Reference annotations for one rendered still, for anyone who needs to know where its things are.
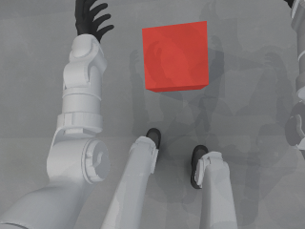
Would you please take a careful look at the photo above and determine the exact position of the robot left shin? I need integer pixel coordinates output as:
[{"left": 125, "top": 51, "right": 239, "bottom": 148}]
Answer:
[{"left": 129, "top": 136, "right": 155, "bottom": 153}]

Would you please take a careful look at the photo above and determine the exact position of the robot right upper arm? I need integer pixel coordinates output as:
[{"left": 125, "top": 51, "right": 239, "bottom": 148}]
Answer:
[{"left": 285, "top": 99, "right": 305, "bottom": 160}]

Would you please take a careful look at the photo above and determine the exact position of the robot left upper arm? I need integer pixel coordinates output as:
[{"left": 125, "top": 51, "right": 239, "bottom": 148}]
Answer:
[{"left": 0, "top": 137, "right": 111, "bottom": 229}]

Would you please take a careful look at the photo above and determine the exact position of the carton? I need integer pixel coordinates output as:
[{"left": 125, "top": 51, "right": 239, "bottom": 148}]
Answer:
[{"left": 142, "top": 21, "right": 209, "bottom": 93}]

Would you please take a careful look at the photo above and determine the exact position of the left robot hand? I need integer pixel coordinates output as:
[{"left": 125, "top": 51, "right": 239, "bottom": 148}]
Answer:
[{"left": 74, "top": 0, "right": 114, "bottom": 44}]

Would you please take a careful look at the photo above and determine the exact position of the right robot forearm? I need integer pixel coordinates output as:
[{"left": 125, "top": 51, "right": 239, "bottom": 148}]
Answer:
[{"left": 290, "top": 0, "right": 305, "bottom": 100}]

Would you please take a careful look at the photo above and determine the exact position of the left robot forearm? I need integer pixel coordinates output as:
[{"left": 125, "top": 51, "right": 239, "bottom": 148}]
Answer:
[{"left": 47, "top": 33, "right": 108, "bottom": 170}]

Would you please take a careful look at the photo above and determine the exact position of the right robot foot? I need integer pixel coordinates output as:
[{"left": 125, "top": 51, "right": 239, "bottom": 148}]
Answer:
[{"left": 191, "top": 145, "right": 209, "bottom": 190}]

